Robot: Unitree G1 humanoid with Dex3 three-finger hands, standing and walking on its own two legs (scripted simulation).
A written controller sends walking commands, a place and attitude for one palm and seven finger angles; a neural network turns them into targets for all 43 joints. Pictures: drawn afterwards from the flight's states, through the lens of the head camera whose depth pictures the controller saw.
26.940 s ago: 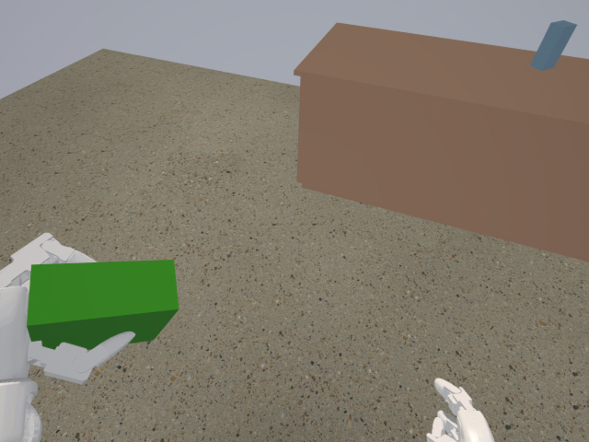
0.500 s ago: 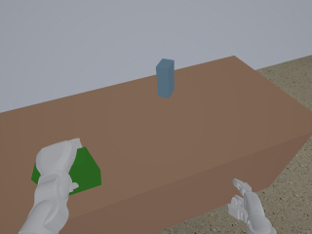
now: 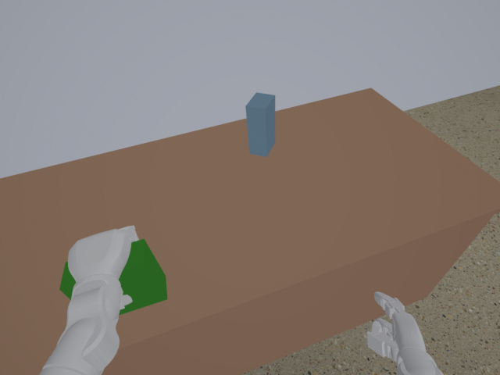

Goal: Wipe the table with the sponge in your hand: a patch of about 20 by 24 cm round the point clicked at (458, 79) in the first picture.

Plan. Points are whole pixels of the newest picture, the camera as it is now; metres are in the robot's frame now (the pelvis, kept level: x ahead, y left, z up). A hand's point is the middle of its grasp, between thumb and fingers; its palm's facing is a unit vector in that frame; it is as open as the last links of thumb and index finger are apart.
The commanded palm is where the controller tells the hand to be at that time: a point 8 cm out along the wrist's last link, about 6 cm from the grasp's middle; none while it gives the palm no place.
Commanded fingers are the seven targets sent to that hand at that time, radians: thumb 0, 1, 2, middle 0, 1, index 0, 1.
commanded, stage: move the sponge above the wiping area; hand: left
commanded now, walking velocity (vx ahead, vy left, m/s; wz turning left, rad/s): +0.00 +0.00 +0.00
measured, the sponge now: (123, 287) +0.24 +0.28 -0.02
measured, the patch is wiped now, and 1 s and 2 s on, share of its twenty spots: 0.00 0.00 0.00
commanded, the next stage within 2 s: lower the sponge onto the table in 0.76 s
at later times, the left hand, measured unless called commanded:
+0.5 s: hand (123, 269) +0.25 +0.27 +0.03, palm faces -0.02 -0.08 -1.00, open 9.6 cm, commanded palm +0.23 +0.26 +0.09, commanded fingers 0.00 0.10 1.30 -1.20 -1.60 -1.20 -1.60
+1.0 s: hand (122, 268) +0.26 +0.27 +0.03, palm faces -0.06 -0.09 -0.99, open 9.6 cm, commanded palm +0.23 +0.26 +0.09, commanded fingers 0.00 0.10 1.30 -1.20 -1.60 -1.20 -1.60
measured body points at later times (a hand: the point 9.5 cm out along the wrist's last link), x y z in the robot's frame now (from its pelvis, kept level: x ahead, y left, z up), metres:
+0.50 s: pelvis +0.00 +0.00 +0.00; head +0.00 -0.04 +0.45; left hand +0.25 +0.27 +0.08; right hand +0.23 -0.22 -0.09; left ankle +0.02 +0.11 -0.74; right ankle +0.00 -0.09 -0.74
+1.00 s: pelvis +0.00 -0.01 +0.00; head -0.01 -0.04 +0.45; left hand +0.25 +0.27 +0.08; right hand +0.25 -0.22 -0.08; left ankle +0.02 +0.11 -0.74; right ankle +0.00 -0.09 -0.74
